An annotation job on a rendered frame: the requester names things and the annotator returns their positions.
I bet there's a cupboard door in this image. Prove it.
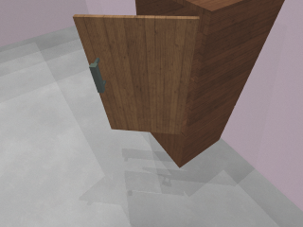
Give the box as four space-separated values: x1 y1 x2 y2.
73 14 200 135

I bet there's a handle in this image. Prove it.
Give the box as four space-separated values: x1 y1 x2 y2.
89 58 106 94

